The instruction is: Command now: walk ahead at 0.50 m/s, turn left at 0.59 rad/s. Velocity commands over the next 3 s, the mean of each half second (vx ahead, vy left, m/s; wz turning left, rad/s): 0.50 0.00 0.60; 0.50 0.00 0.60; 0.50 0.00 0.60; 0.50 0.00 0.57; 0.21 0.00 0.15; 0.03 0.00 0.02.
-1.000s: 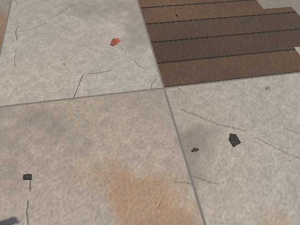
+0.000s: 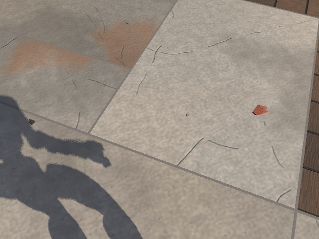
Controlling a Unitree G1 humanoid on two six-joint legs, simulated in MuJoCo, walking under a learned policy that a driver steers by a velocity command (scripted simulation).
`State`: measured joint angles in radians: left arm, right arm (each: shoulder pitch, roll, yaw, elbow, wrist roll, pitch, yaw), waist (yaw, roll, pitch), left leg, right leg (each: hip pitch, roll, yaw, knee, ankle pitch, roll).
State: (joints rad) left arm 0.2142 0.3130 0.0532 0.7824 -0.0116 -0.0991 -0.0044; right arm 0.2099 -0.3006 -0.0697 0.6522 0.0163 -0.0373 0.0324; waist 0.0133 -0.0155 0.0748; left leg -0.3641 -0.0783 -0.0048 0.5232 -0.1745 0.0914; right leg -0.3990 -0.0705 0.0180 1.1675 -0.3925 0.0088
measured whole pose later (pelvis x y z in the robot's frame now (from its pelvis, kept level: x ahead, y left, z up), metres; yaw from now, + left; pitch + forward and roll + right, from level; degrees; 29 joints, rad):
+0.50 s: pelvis +0.29 -0.04 +0.00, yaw +17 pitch +1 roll -1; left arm 0.16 0.27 0.05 0.73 0.01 -0.09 -0.02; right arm 0.33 -0.31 -0.07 0.72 0.03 -0.02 -0.01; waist -0.01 0.04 0.03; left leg -0.43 -0.01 -0.09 1.19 -0.39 0.02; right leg -0.31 0.02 -0.05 0.48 -0.18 -0.02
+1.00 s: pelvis +0.52 +0.12 +0.00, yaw +36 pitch +1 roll -1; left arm 0.22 0.31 0.05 0.78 -0.01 -0.10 -0.01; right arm 0.20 -0.30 -0.07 0.64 0.02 -0.04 0.03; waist 0.01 -0.02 0.08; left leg -0.38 -0.08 -0.01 0.53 -0.17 0.09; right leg -0.37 -0.06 0.02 1.18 -0.40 0.01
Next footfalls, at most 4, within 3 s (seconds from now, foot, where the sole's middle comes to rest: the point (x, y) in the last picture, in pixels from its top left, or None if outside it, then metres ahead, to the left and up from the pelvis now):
0.36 right None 0.40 -0.12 -0.77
0.88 left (107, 205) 0.57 0.23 -0.77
1.34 right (112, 136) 0.92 0.25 -0.77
1.86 left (29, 146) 0.85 0.64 -0.77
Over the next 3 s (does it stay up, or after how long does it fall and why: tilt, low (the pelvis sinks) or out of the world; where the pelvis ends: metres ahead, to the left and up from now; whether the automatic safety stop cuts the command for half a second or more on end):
stays up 0.97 0.78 0.00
